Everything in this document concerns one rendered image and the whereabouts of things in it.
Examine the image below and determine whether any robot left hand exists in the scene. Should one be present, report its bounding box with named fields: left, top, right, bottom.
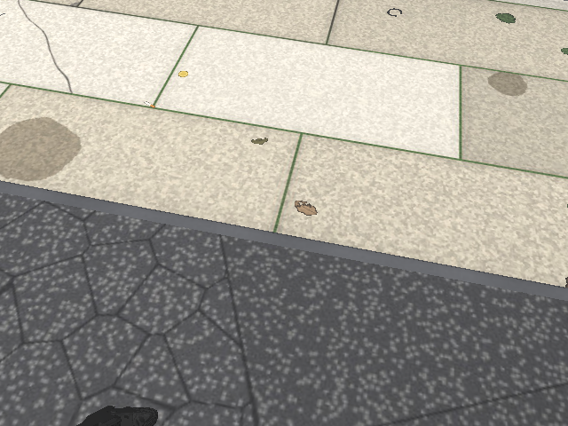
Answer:
left=76, top=406, right=158, bottom=426

